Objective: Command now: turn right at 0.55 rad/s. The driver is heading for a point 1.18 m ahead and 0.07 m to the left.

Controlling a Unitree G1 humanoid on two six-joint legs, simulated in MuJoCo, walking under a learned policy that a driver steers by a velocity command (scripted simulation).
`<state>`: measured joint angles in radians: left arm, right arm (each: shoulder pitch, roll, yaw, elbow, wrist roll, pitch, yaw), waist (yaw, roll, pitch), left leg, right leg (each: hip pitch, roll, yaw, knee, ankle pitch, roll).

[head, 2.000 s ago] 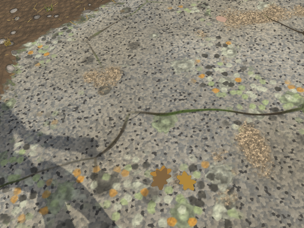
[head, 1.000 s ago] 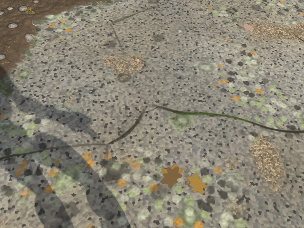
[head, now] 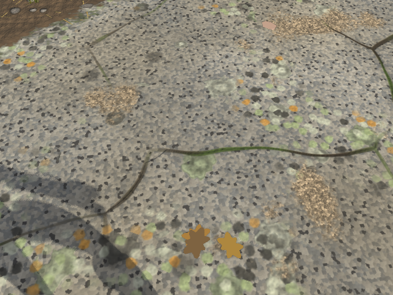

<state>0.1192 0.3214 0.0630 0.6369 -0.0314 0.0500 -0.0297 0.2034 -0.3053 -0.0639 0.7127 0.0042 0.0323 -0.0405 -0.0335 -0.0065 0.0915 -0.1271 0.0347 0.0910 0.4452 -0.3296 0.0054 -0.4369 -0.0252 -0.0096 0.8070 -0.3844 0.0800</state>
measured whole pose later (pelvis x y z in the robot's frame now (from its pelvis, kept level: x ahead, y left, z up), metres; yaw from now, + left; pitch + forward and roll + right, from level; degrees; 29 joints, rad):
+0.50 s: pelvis +0.02 -0.02 -0.01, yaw -8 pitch +0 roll -1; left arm 0.14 0.26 0.02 0.68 0.02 0.01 0.00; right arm 0.22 -0.28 -0.04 0.73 0.00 0.01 -0.01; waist -0.02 0.01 0.03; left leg -0.26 0.04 -0.04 0.54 -0.28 -0.04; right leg -0.28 0.07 0.05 0.54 -0.25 -0.03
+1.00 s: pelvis +0.07 +0.01 +0.00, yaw +7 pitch +2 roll -2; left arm 0.32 0.33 0.08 0.74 -0.01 -0.05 0.01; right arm 0.16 -0.30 -0.05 0.58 0.03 0.01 0.03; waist 0.08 0.00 0.01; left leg -0.50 0.09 0.01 0.79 -0.33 -0.01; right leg -0.10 -0.07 -0.17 0.36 -0.29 0.02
